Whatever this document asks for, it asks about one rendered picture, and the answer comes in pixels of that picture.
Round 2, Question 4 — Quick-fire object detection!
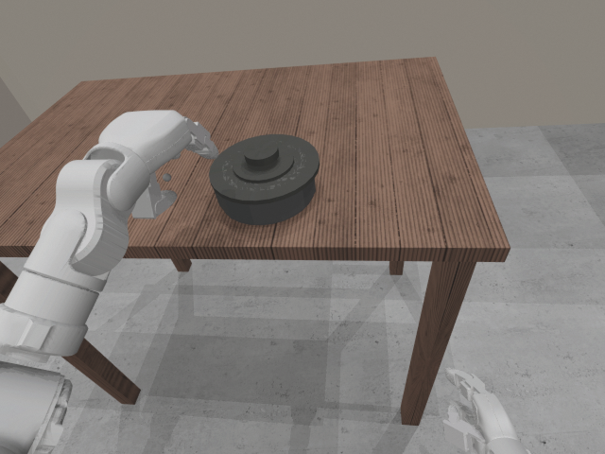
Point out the lid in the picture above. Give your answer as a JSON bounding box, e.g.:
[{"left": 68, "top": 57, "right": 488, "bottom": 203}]
[{"left": 209, "top": 134, "right": 320, "bottom": 205}]

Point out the knob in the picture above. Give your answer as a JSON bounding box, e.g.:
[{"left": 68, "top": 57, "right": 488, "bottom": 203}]
[{"left": 244, "top": 140, "right": 279, "bottom": 166}]

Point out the table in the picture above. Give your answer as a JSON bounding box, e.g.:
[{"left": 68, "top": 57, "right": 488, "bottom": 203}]
[{"left": 0, "top": 57, "right": 510, "bottom": 426}]

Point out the right robot hand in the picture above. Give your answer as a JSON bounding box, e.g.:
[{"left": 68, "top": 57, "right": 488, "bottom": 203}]
[{"left": 443, "top": 367, "right": 519, "bottom": 454}]

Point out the robot left forearm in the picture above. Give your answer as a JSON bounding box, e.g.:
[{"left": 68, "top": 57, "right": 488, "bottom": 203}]
[{"left": 0, "top": 142, "right": 150, "bottom": 363}]

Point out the robot left upper arm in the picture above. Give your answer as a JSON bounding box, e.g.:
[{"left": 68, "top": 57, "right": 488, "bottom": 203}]
[{"left": 0, "top": 361, "right": 73, "bottom": 454}]

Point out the left robot hand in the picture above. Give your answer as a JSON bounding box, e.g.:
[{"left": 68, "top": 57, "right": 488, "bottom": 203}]
[{"left": 98, "top": 110, "right": 218, "bottom": 219}]

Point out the pot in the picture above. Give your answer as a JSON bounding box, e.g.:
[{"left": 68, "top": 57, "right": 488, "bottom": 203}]
[{"left": 214, "top": 179, "right": 316, "bottom": 225}]

